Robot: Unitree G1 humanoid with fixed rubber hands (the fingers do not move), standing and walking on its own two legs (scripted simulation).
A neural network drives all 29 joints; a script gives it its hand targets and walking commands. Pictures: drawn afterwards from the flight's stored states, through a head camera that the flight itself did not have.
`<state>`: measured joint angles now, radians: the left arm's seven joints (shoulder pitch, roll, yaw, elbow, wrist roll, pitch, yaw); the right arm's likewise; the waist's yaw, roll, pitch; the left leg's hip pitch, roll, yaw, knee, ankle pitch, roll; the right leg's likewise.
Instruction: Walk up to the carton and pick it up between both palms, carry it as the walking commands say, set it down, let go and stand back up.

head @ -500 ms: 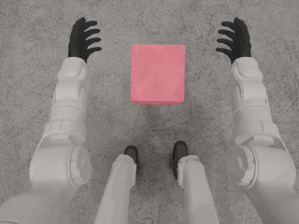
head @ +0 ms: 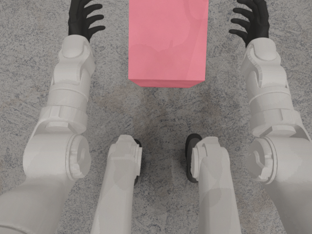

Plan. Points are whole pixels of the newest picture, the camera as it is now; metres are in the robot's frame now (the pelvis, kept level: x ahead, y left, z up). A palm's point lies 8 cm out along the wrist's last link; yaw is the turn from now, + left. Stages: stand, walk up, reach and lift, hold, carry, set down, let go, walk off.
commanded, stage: reach and lift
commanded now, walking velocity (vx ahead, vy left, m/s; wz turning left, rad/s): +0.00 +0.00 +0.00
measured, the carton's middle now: (166, 52) +0.55 +0.00 -0.37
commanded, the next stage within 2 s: none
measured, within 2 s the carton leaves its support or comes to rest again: neither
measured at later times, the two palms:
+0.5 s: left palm (103, 53) +0.52 +0.18 -0.28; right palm (227, 55) +0.52 -0.18 -0.28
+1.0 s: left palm (107, 54) +0.52 +0.17 -0.30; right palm (224, 55) +0.52 -0.17 -0.30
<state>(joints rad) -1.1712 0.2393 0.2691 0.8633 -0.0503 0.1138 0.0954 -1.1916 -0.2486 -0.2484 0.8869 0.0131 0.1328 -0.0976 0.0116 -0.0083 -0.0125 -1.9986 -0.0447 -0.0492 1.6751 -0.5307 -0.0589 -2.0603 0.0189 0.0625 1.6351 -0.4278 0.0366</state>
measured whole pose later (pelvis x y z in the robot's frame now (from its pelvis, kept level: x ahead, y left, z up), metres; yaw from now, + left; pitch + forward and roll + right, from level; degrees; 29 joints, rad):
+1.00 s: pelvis -0.02 +0.00 -0.13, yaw +1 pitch +40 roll +0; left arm -1.40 0.32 0.09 1.08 -0.20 0.04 0.13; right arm -1.42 -0.34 -0.14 1.16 0.18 0.03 -0.11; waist 0.00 0.01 0.27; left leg -2.25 -0.07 -0.05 2.15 -0.60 -0.07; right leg -2.30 0.02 0.07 2.10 -0.50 0.06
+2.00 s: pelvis -0.01 +0.00 -0.14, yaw +2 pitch +41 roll +0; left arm -1.34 0.14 0.35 0.88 0.05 0.20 0.11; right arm -1.38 -0.21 -0.31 0.98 -0.04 0.19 -0.10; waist -0.02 0.00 0.25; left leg -2.26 -0.10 -0.07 2.19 -0.63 -0.08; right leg -2.31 0.05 0.08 2.15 -0.55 0.07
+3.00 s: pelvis -0.01 +0.00 -0.07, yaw +2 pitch +45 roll +1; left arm -1.22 0.04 0.47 0.70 0.16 0.33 0.06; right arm -1.22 -0.07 -0.43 0.72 -0.17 0.37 -0.08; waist -0.01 0.01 0.00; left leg -2.14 -0.13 -0.09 1.92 -0.58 -0.09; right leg -2.17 0.10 0.11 1.89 -0.51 0.09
